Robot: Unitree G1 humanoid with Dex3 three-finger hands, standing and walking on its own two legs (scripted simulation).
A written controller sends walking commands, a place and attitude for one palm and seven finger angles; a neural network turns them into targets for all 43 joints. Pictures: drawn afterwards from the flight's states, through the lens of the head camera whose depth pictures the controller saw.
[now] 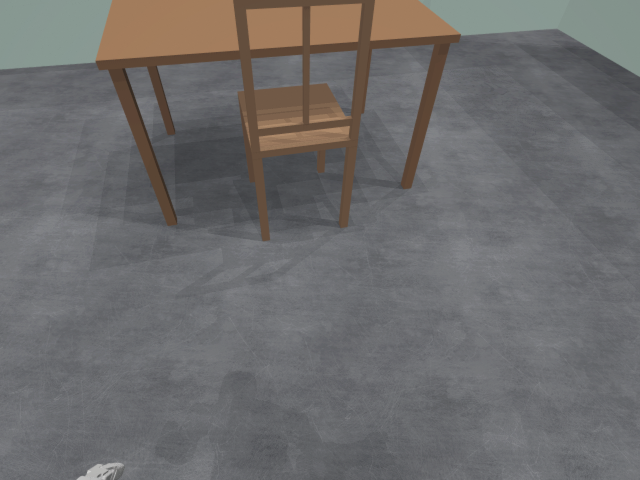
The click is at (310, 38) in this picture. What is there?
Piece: chair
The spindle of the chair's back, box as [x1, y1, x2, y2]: [302, 6, 309, 123]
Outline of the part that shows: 302,7 303,122 308,123 309,6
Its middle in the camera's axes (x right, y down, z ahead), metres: -0.05 -0.50 +1.16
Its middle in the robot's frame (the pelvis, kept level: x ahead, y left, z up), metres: +1.20 +0.11 -0.05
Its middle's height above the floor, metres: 0.72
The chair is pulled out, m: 0.00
